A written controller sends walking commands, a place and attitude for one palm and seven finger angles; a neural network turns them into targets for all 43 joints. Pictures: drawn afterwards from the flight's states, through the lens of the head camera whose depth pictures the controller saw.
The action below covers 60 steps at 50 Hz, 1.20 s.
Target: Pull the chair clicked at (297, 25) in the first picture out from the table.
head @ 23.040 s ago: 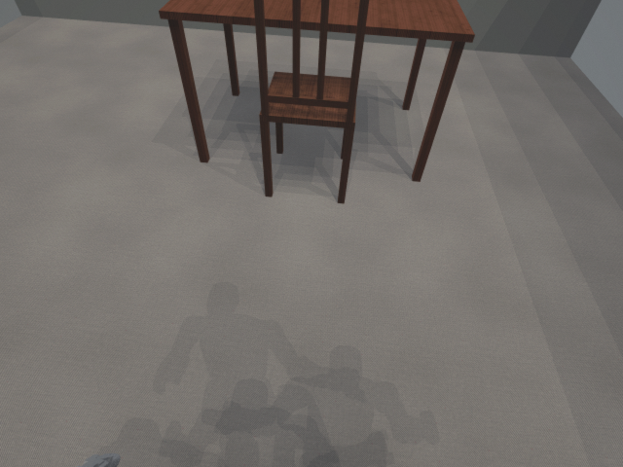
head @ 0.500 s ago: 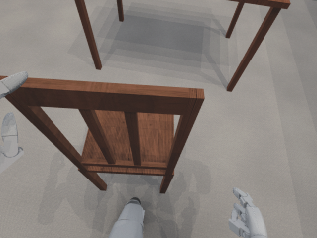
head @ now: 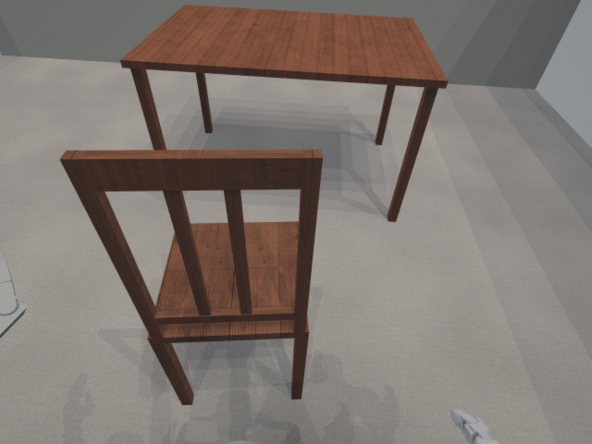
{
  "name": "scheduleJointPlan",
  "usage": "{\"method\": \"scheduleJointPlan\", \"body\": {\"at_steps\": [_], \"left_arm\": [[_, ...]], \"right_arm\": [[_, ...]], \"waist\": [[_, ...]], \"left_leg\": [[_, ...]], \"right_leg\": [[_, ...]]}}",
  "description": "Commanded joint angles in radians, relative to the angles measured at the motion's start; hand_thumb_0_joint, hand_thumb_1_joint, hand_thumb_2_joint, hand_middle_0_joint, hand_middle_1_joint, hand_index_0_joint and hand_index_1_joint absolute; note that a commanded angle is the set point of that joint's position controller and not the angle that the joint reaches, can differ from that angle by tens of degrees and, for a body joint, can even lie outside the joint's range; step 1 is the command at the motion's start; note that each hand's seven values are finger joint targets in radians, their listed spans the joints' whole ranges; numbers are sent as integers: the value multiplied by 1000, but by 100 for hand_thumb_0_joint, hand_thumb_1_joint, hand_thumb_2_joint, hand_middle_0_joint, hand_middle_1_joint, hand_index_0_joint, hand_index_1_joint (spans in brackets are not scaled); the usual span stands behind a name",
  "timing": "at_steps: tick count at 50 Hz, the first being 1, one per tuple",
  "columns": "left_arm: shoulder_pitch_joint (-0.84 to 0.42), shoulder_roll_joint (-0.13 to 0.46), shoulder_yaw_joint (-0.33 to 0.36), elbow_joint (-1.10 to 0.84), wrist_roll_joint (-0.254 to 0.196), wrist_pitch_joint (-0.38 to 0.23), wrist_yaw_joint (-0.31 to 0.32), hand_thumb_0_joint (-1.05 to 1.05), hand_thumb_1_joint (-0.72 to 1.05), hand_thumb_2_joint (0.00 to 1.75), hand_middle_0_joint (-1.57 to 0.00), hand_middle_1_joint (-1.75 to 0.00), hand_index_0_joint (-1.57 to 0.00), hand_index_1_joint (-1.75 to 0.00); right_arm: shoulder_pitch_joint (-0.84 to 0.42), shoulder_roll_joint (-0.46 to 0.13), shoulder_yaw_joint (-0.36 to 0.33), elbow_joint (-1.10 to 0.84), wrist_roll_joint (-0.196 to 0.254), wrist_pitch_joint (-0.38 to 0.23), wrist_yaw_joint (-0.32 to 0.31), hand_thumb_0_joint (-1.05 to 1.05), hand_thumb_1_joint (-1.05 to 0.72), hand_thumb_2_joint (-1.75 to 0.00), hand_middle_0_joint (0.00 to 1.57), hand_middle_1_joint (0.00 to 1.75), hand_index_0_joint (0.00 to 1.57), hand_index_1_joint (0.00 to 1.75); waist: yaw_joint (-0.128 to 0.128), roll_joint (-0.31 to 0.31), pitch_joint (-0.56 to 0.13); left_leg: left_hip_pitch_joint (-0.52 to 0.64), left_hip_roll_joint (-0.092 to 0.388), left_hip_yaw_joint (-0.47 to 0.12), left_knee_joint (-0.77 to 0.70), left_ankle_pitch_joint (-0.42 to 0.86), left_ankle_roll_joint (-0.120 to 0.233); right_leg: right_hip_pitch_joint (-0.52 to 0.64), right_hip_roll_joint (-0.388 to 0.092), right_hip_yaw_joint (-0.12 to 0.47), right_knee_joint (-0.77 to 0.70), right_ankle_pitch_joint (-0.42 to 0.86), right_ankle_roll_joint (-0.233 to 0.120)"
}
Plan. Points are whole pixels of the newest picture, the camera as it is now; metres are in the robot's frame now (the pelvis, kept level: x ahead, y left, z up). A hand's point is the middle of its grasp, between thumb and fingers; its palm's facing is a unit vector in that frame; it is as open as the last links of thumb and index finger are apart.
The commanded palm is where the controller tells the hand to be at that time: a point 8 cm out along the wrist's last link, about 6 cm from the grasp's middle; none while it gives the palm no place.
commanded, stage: stop stepping back and stand still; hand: left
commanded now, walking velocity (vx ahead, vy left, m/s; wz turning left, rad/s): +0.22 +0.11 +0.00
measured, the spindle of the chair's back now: (191, 261) +0.44 +0.24 -0.05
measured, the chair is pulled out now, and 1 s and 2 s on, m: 0.69 0.69 0.69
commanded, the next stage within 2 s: let the arm hang, fingers relaxed in 0.46 s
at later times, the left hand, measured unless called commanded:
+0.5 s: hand (2, 354) +0.14 +0.28 +0.17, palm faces +0.50 -0.76 -0.42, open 7.4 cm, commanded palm +0.09 +0.31 +0.19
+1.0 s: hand out of the picture -0.02 +0.19 -0.16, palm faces +0.10 -0.97 -0.20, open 6.9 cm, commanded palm none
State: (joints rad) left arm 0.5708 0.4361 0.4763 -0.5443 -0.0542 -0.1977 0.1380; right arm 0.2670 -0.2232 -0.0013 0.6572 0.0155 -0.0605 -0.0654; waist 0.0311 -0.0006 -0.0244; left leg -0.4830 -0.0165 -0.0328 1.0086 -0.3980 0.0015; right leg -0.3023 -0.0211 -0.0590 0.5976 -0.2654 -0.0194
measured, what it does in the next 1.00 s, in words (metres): steps on the spot: left foot, then right foot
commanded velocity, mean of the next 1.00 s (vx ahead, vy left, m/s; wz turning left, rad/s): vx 0.07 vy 0.00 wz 0.00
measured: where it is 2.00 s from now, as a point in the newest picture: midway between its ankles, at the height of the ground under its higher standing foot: outside the picture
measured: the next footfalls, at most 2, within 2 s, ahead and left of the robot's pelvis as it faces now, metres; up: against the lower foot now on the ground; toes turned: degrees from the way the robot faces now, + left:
left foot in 0.10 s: +0.00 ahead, +0.11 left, +0.00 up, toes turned +1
right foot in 0.30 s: +0.00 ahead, -0.11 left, +0.00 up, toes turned -1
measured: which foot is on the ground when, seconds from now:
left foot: up 0.00-0.08, down 0.10-1.00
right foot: down 0.00-0.12, up 0.14-0.28, down 0.30-1.00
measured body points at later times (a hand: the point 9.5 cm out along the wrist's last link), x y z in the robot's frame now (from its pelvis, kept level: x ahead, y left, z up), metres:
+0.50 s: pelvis -0.04 +0.00 +0.01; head -0.06 +0.00 +0.46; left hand +0.11 +0.32 +0.20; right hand +0.10 -0.24 -0.09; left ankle -0.04 +0.11 -0.73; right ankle -0.04 -0.10 -0.73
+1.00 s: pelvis -0.05 +0.00 +0.01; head -0.04 +0.01 +0.46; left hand -0.02 +0.24 -0.14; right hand -0.01 -0.24 -0.13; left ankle -0.04 +0.11 -0.73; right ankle -0.04 -0.11 -0.73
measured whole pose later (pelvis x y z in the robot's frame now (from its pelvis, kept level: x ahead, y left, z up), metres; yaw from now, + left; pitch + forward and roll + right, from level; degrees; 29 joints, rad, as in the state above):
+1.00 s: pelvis -0.05 +0.00 +0.01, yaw +4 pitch -2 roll -1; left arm 0.29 0.19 0.02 0.93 0.01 0.03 0.03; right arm 0.30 -0.19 0.00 0.99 -0.02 0.01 -0.03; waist 0.00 -0.01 0.05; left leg -0.23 -0.02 -0.04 0.49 -0.23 0.02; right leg -0.18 -0.01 -0.10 0.46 -0.25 -0.02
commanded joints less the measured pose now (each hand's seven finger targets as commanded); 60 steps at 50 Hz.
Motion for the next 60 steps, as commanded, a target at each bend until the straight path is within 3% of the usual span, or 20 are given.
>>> {"method": "scheduleJointPlan", "body": {"at_steps": [1, 3, 5, 7, 8, 10, 13, 15, 17, 19, 22, 27, 28, 29, 32, 35, 40, 44, 49, 60], "left_arm": [[-232, 123, 8, 36, 24, -15, 28, 0, 90, 90, -20, -30, -20, -30], [-186, 103, -14, -14, 28, -28, 43, 0, 90, 90, -20, -30, -20, -30], [-171, 141, 19, -171, 45, -57, 55, 0, 90, 90, -20, -30, -20, -30], [-112, 167, 59, -180, 60, -52, 45, 0, 90, 90, -20, -30, -20, -30], [-151, 225, 106, -241, 63, -67, 40, 0, 90, 90, -20, -30, -20, -30], [-94, 182, 93, -197, 57, -79, 39, 0, 90, 90, -20, -30, -20, -30], [-17, 167, 99, -127, 40, -88, 28, 0, 90, 90, -20, -30, -20, -30], [-78, 173, 113, -80, 27, -95, 28, 0, 90, 90, -20, -30, -20, -30], [-75, 139, 77, -23, 23, -75, 23, 0, 90, 90, -20, -30, -20, -30], [-84, 119, 35, 1, 8, -57, 22, 0, 90, 90, -20, -30, -20, -30], [-142, 130, 20, -41, 13, -58, 30, 0, 90, 90, -20, -30, -20, -30], [-149, 152, 40, -149, 30, -68, 36, 0, 90, 90, -20, -30, -20, -30], [-121, -140, -414, 650, 101, 67, -93, 0, 90, 90, -20, -30, -20, -30], [-119, -208, -358, 683, 99, 181, -118, 0, 90, 90, -20, -30, -20, -30], [-173, -188, -390, 809, 91, 207, -122, 0, 90, 90, -20, -30, -20, -30], [-239, -119, -401, 989, 88, 197, -114, 0, 90, 90, -20, -30, -20, -30], [-279, -115, -444, 1261, 68, 206, -109, 0, 90, 90, -20, -30, -20, -30], [-238, -163, -435, 1367, 68, 209, -104, 0, 90, 90, -20, -30, -20, -30], [-240, -161, -450, 1453, 64, 206, -110, 0, 90, 90, -20, -30, -20, -30], [-180, -166, -471, 1572, 58, 203, -105, 0, 90, 90, -20, -30, -20, -30]], "right_arm": [[-139, -102, -34, -154, 0, -77, -27, 0, -90, -90, 20, 30, 20, 30], [-122, -113, -40, -158, 0, -107, -38, 0, -90, -90, 20, 30, 20, 30], [-110, -141, -57, -185, -7, -127, -27, 0, -90, -90, 20, 30, 20, 30], [-145, -103, -47, -176, -10, -124, -16, 0, -90, -90, 20, 30, 20, 30], [-136, -89, -53, -185, -9, -129, -16, 0, -90, -90, 20, 30, 20, 30], [-125, -92, -52, -169, -5, -136, -10, 0, -90, -90, 20, 30, 20, 30], [-87, -111, -50, -143, -6, -127, -16, 0, -90, -90, 20, 30, 20, 30], [-77, -111, -51, -130, -10, -124, -23, 0, -90, -90, 20, 30, 20, 30], [-66, -114, -68, -134, 2, -117, -22, 0, -90, -90, 20, 30, 20, 30], [-76, -106, -60, -134, 4, -104, -20, 0, -90, -90, 20, 30, 20, 30], [-106, -107, -49, -135, 1, -103, -19, 0, -90, -90, 20, 30, 20, 30], [-157, -103, -42, -161, -3, -106, -26, 0, -90, -90, 20, 30, 20, 30], [-111, -132, -75, 63, 1, -152, 67, 0, -90, -90, 20, 30, 20, 30], [-21, -104, -57, 79, -23, -47, 76, 0, -90, -90, 20, 30, 20, 30], [-70, -96, -38, 40, -41, -1, 63, 0, -90, -90, 20, 30, 20, 30], [-37, -94, -36, 59, -37, 22, 56, 0, -90, -90, 20, 30, 20, 30], [-25, -90, -8, 178, -35, 34, 46, 0, -90, -90, 20, 30, 20, 30], [23, -58, -10, 240, -36, 42, 36, 0, -90, -90, 20, 30, 20, 30], [72, -53, -14, 287, -32, 48, 37, 0, -90, -90, 20, 30, 20, 30], [158, -29, 0, 381, -28, 48, 35, 0, -90, -90, 20, 30, 20, 30]], "waist": [[-59, -171, 82], [-50, -65, 91], [-30, 146, 30], [-49, 344, 43], [-45, 329, 65], [-33, 162, 91], [-44, 169, 20], [-66, 154, 3], [-59, -60, -15], [-69, -145, 21], [-63, -121, 7], [-40, 143, 45], [-101, 83, 110], [-55, 93, 18], [-21, -10, -24], [-38, -230, -102], [-34, 111, -15], [-30, 173, 14], [-30, 31, 65], [-33, 0, 122]], "left_leg": [[188, 22, 49, -297, -97, 40], [201, 15, 44, -624, -65, 54], [207, 161, -164, -773, -25, 109], [1, 274, -366, -911, -393, 157], [-56, 282, -371, -912, -403, 183], [-48, 236, -249, -809, -215, 153], [47, 162, -148, -640, -59, 102], [27, 120, -105, -591, -85, 79], [62, 53, -39, -489, -103, 61], [104, 24, 7, -367, -23, 48], [209, 39, -5, -515, 98, 54], [162, 152, -166, -690, 136, 89], [220, 115, -121, -558, 439, 61], [191, 128, -122, -556, 603, 69], [162, 137, -164, -540, 544, 90], [208, 29, -54, -433, 501, 35], [281, 80, -102, -556, 533, 43], [255, 92, -110, -609, 363, 53], [208, 92, -109, -646, 219, 55], [210, 83, -85, -654, 145, 51]], "right_leg": [[-228, -212, 164, -362, -440, -57], [-78, -159, 148, -277, -367, -34], [-2, -45, 65, -25, -178, 11], [13, -2, 17, 252, -177, 36], [31, -4, 27, 321, -144, 39], [74, -3, 12, 132, -156, 27], [193, 5, -23, -219, -54, 2], [211, -32, 50, -230, -59, -41], [127, -92, 232, -269, -217, -72], [46, -198, 350, -360, -278, -121], [71, -168, 231, -275, -81, -86], [122, -35, 80, -160, 15, -2], [-60, -29, -14, 14, 148, -4], [-14, -34, 1, 9, 158, 21], [65, -32, 23, -27, 101, 10], [199, -154, 131, -103, 466, -76], [141, -80, 83, -139, 207, -35], [159, -68, 55, -195, 117, -34], [155, -77, 63, -238, 63, -40], [82, -87, 93, -269, -43, -51]]}}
